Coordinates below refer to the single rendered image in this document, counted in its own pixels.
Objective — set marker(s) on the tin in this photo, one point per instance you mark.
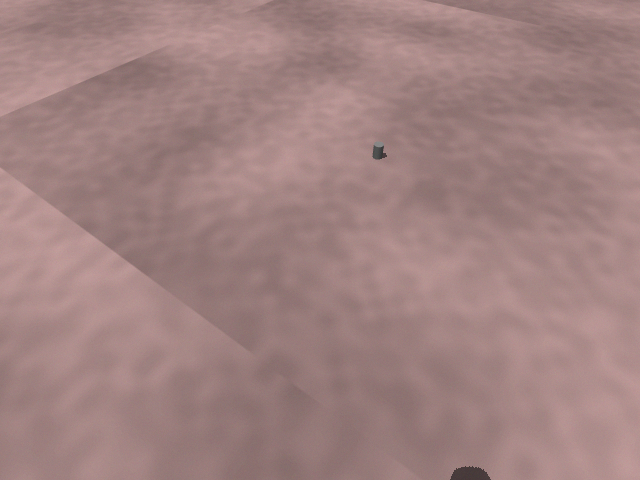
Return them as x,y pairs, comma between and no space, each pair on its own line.
378,150

